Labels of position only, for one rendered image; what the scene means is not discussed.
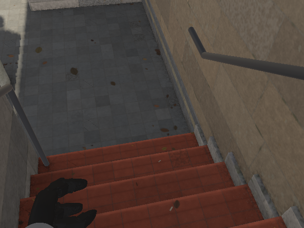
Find stairs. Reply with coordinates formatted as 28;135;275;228
18;132;287;228

